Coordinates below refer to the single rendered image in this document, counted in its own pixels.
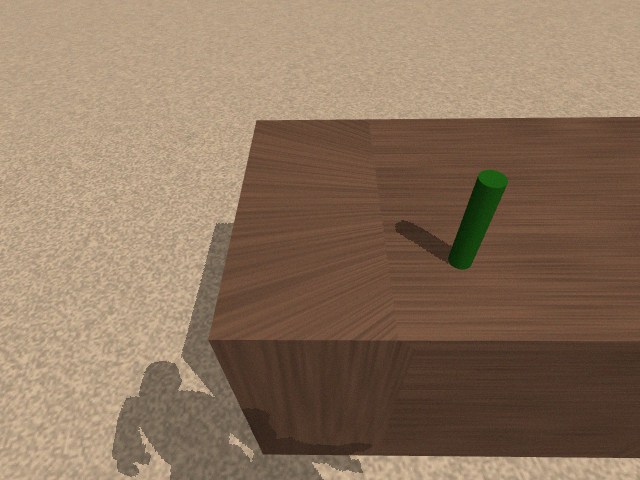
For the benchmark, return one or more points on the can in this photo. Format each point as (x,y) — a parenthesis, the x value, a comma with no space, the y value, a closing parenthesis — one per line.
(486,195)

